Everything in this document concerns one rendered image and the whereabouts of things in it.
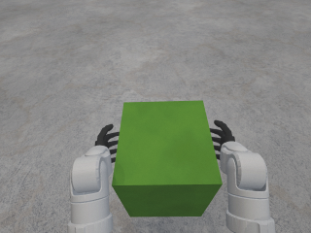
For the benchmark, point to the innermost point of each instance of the left robot forearm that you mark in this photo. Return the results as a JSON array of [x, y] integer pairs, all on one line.
[[89, 190]]

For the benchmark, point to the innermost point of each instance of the robot left hand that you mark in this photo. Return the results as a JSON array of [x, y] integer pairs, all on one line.
[[102, 139]]

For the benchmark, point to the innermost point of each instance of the right robot forearm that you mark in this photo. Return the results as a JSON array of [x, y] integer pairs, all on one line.
[[248, 190]]

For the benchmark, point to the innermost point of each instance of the carton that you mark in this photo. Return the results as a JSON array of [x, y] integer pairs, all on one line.
[[166, 163]]

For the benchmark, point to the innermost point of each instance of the robot right hand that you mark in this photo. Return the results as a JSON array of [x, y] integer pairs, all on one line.
[[225, 134]]

